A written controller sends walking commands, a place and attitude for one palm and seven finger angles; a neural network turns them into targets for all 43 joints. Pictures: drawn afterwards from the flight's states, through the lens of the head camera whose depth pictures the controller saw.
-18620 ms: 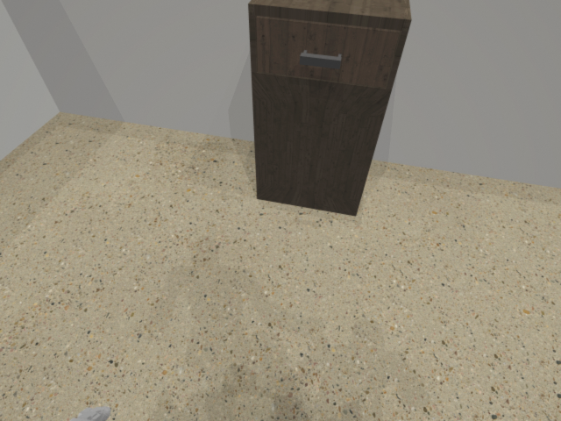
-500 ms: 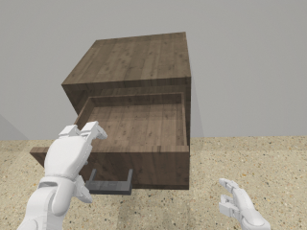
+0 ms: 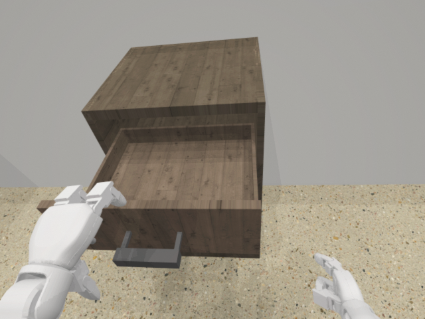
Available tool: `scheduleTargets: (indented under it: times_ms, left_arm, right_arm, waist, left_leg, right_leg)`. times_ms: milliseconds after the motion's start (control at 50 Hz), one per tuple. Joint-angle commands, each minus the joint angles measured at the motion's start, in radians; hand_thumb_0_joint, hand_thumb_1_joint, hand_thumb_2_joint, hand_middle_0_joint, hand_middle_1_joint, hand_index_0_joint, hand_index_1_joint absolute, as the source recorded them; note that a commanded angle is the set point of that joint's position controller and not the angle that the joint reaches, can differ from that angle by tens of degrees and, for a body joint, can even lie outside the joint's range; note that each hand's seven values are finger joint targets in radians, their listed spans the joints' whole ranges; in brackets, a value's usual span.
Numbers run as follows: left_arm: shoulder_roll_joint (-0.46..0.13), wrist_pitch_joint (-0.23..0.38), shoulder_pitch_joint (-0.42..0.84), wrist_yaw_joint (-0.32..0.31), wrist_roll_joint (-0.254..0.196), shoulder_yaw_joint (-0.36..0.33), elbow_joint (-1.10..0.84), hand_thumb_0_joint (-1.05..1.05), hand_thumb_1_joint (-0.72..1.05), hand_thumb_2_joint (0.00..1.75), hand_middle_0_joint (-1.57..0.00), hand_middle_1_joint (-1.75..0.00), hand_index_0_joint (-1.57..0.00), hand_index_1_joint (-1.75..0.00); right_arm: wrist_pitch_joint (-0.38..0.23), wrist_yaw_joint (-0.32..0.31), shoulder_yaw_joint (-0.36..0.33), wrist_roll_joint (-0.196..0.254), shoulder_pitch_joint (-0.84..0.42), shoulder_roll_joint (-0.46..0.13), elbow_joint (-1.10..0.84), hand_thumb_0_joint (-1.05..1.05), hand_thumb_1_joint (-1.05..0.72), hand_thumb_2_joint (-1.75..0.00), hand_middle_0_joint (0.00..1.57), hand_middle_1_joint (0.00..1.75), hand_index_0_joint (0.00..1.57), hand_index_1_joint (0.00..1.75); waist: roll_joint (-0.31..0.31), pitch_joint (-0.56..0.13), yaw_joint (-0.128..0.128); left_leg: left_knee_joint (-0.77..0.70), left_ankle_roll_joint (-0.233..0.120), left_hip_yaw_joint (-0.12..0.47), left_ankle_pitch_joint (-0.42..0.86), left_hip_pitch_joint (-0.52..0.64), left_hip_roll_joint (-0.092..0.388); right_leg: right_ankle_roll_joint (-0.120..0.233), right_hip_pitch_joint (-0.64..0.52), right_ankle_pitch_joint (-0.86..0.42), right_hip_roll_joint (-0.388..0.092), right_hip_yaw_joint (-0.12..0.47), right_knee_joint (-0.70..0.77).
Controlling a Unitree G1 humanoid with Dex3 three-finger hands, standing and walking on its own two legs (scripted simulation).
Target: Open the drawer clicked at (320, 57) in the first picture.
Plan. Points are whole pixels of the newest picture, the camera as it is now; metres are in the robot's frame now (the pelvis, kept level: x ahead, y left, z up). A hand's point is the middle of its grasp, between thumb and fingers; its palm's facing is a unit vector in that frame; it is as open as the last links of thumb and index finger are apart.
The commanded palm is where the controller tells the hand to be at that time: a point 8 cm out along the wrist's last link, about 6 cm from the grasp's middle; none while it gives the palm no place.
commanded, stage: draw the hand back to the body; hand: left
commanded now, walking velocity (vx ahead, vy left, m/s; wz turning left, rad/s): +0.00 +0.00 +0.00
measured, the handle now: (150, 247) +0.25 +0.18 -0.01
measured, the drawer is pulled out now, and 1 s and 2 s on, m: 0.30 0.30 0.30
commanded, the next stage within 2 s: step back with the hand held close in 1.14 s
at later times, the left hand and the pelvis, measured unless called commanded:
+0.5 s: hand (84, 213) +0.22 +0.23 +0.17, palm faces +0.33 -0.88 -0.35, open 12.5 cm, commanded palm +0.16 +0.27 +0.19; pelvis +0.02 +0.02 +0.00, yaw +0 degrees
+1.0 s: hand (61, 225) +0.20 +0.26 +0.16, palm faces +0.42 -0.82 -0.39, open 8.2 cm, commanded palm +0.15 +0.30 +0.18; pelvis +0.02 +0.02 +0.00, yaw +1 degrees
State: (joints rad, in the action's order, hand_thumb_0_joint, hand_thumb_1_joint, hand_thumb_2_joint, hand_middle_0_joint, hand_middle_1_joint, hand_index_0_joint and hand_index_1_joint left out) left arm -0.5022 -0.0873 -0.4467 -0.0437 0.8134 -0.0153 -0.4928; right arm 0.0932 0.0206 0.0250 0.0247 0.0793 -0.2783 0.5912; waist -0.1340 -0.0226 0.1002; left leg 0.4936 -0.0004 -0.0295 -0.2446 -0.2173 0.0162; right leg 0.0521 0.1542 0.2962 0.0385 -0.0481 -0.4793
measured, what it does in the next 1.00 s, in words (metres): stands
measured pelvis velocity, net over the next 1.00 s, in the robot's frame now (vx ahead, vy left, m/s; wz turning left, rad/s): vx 0.02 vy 0.02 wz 0.02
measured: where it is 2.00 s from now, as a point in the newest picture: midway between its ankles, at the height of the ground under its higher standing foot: outside the picture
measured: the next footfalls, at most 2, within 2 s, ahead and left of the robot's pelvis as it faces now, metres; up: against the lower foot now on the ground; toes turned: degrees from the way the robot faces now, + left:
none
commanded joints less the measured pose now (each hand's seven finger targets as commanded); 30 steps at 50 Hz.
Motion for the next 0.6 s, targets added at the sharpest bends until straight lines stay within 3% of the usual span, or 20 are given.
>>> scheduleTargets:
  times_ms: [0,20,60,80,120,140,160,180,200,220,240,260,280,320,380,540,580]
  left_arm:
    - [-0.201,0.022,0.089,-0.058,0.007,-0.195,-0.19,0.0,-0.5,0.3,-0.3,-1.2,-0.3,-1.2]
    - [-0.176,0.022,0.075,-0.055,-0.004,-0.175,-0.181,0.0,-0.5,0.3,-0.3,-1.2,-0.3,-1.2]
    - [-0.215,0.017,0.096,-0.057,-0.019,-0.217,-0.184,0.0,-0.5,0.3,-0.3,-1.2,-0.3,-1.2]
    - [-0.191,0.018,0.103,-0.051,-0.008,-0.183,-0.182,0.0,-0.5,0.3,-0.3,-1.2,-0.3,-1.2]
    - [-0.204,0.02,0.066,-0.045,-0.016,-0.199,-0.163,0.0,-0.5,0.3,-0.3,-1.2,-0.3,-1.2]
    - [0.176,0.127,0.163,-0.046,-0.741,-0.149,-0.239,0.0,-0.47,0.32,-0.3,-1.18,-0.3,-1.18]
    - [0.063,0.176,0.088,-0.062,-0.763,-0.22,-0.18,0.0,-0.43,0.33,-0.29,-1.15,-0.29,-1.15]
    - [0.052,0.202,0.005,-0.073,-0.821,-0.262,-0.194,0.0,-0.4,0.34,-0.29,-1.13,-0.29,-1.13]
    - [0.027,0.228,0.021,-0.079,-0.84,-0.284,-0.244,0.0,-0.36,0.36,-0.29,-1.11,-0.29,-1.11]
    - [0.007,0.25,0.026,-0.087,-0.849,-0.305,-0.291,0.0,-0.32,0.37,-0.29,-1.09,-0.29,-1.09]
    - [0.003,0.261,0.028,-0.092,-0.854,-0.316,-0.304,0.0,-0.29,0.39,-0.29,-1.07,-0.29,-1.07]
    - [-0.008,0.261,0.02,-0.098,-0.858,-0.336,-0.28,0.0,-0.26,0.4,-0.28,-1.04,-0.28,-1.04]
    - [0.038,0.266,0.024,-0.095,-0.858,-0.295,-0.279,0.0,-0.22,0.42,-0.28,-1.02,-0.28,-1.02]
    - [0.051,0.265,-0.004,-0.092,-0.867,-0.295,-0.242,0.0,-0.15,0.45,-0.27,-0.98,-0.27,-0.98]
    - [0.068,0.268,-0.017,-0.082,-0.869,-0.28,-0.258,0.0,-0.05,0.5,-0.27,-0.91,-0.27,-0.91]
    - [0.037,0.263,-0.099,-0.079,-0.874,-0.332,-0.274,0.0,0.23,0.62,-0.25,-0.73,-0.25,-0.73]
    - [0.028,0.259,-0.094,-0.081,-0.874,-0.343,-0.278,0.0,0.31,0.64,-0.24,-0.68,-0.24,-0.68]
  right_arm:
    - [-0.064,-0.009,-0.027,0.004,-0.197,-0.058,-0.19,0.0,-0.9,-0.9,0.2,0.3,0.2,0.3]
    - [-0.059,-0.01,-0.031,0.003,-0.19,-0.059,-0.191,0.0,-0.9,-0.9,0.2,0.3,0.2,0.3]
    - [-0.067,-0.013,-0.024,0.013,-0.222,-0.063,-0.195,0.0,-0.9,-0.9,0.2,0.3,0.2,0.3]
    - [-0.065,-0.012,-0.024,0.006,-0.195,-0.059,-0.194,0.0,-0.9,-0.9,0.2,0.3,0.2,0.3]
    - [-0.06,-0.017,-0.031,0.004,-0.186,-0.065,-0.191,0.0,-0.9,-0.9,0.2,0.3,0.2,0.3]
    - [-0.134,-0.042,-0.025,0.011,-0.108,0.007,-0.241,0.0,-0.9,-0.9,0.2,0.3,0.2,0.3]
    - [-0.189,-0.06,-0.018,-0.002,-0.111,-0.018,-0.215,0.0,-0.9,-0.9,0.2,0.3,0.2,0.3]
    - [-0.206,-0.08,-0.016,-0.006,-0.083,-0.02,-0.205,0.0,-0.9,-0.9,0.2,0.3,0.2,0.3]
    - [-0.224,-0.089,-0.015,-0.009,-0.078,-0.025,-0.197,0.0,-0.9,-0.9,0.2,0.3,0.2,0.3]
    - [-0.241,-0.097,-0.019,-0.014,-0.068,-0.026,-0.19,0.0,-0.9,-0.9,0.2,0.3,0.2,0.3]
    - [-0.252,-0.099,-0.015,-0.018,-0.059,-0.023,-0.182,0.0,-0.9,-0.9,0.2,0.3,0.2,0.3]
    - [-0.261,-0.1,-0.014,-0.022,-0.064,-0.026,-0.163,0.0,-0.9,-0.9,0.2,0.3,0.2,0.3]
    - [-0.269,-0.097,-0.008,-0.02,-0.049,-0.016,-0.164,0.0,-0.9,-0.9,0.2,0.3,0.2,0.3]
    - [-0.271,-0.096,-0.014,-0.019,-0.046,-0.02,-0.157,0.0,-0.9,-0.9,0.2,0.3,0.2,0.3]
    - [-0.273,-0.088,-0.018,-0.018,-0.045,-0.027,-0.153,0.0,-0.9,-0.9,0.2,0.3,0.2,0.3]
    - [-0.256,-0.081,-0.038,-0.012,-0.043,-0.035,-0.142,0.0,-0.9,-0.9,0.2,0.3,0.2,0.3]
    - [-0.25,-0.082,-0.038,-0.009,-0.041,-0.037,-0.138,0.0,-0.9,-0.9,0.2,0.3,0.2,0.3]
  waist:
    - [0.109,-0.11,0.008]
    - [0.12,-0.105,0.008]
    - [0.084,-0.09,0.003]
    - [0.087,-0.097,0.004]
    - [0.12,-0.095,0.004]
    - [0.223,-0.018,-0.097]
    - [0.238,-0.031,-0.08]
    - [0.242,-0.027,-0.059]
    - [0.214,-0.054,-0.05]
    - [0.147,-0.09,-0.044]
    - [0.109,-0.09,-0.04]
    - [0.038,-0.046,-0.038]
    - [0.015,-0.024,-0.046]
    - [0.046,0.002,-0.044]
    - [0.038,-0.014,-0.047]
    - [0.092,-0.08,-0.04]
    - [0.067,-0.082,-0.042]
  left_leg:
    - [-0.016,-0.032,0.025,0.188,0.097,-0.013]
    - [-0.015,-0.035,0.021,0.185,0.097,-0.014]
    - [-0.023,-0.029,0.03,0.157,0.089,-0.011]
    - [-0.02,-0.033,0.025,0.165,0.088,-0.009]
    - [-0.019,-0.035,0.025,0.178,0.091,-0.009]
    - [-0.023,-0.064,0.01,0.093,0.196,0.016]
    - [-0.035,-0.057,0.021,0.048,0.206,0.025]
    - [-0.049,-0.052,0.018,0.072,0.185,0.027]
    - [-0.053,-0.048,0.018,0.109,0.188,0.025]
    - [-0.053,-0.044,0.012,0.145,0.199,0.024]
    - [-0.056,-0.039,0.013,0.172,0.196,0.022]
    - [-0.06,-0.033,0.013,0.167,0.176,0.02]
    - [-0.069,-0.028,0.02,0.175,0.163,0.024]
    - [-0.075,-0.027,0.024,0.197,0.151,0.031]
    - [-0.08,-0.022,0.035,0.24,0.155,0.039]
    - [-0.059,-0.02,0.038,0.366,0.168,0.047]
    - [-0.059,-0.016,0.044,0.376,0.169,0.047]
  right_leg:
    - [-0.026,0.069,-0.229,-0.058,0.089,0.105]
    - [-0.031,0.07,-0.235,-0.058,0.079,0.106]
    - [-0.024,0.078,-0.192,-0.051,0.098,0.109]
    - [-0.028,0.081,-0.188,-0.057,0.073,0.106]
    - [-0.032,0.075,-0.216,-0.056,0.07,0.105]
    - [-0.033,0.085,-0.19,-0.038,0.024,0.122]
    - [-0.028,0.096,-0.122,-0.027,0.038,0.12]
    - [-0.035,0.071,-0.128,-0.048,0.024,0.133]
    - [-0.036,0.046,-0.161,-0.059,0.027,0.129]
    - [-0.035,0.021,-0.201,-0.067,0.032,0.122]
    - [-0.033,0.014,-0.223,-0.069,0.03,0.119]
    - [-0.026,0.02,-0.218,-0.067,0.04,0.129]
    - [-0.023,0.021,-0.215,-0.07,0.028,0.126]
    - [-0.024,0.018,-0.236,-0.068,0.02,0.129]
    - [-0.021,-0.001,-0.263,-0.067,0.013,0.121]
    - [-0.026,-0.028,-0.364,-0.065,0.005,0.098]
    - [-0.025,-0.026,-0.357,-0.064,0.007,0.1]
